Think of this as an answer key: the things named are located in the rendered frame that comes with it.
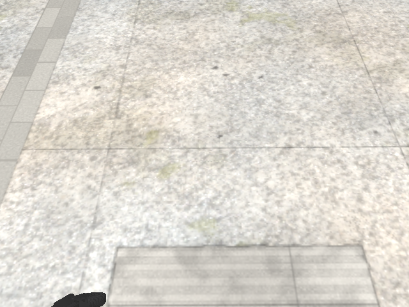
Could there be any robot left hand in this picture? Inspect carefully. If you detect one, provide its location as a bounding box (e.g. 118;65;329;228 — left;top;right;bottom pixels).
51;292;106;307

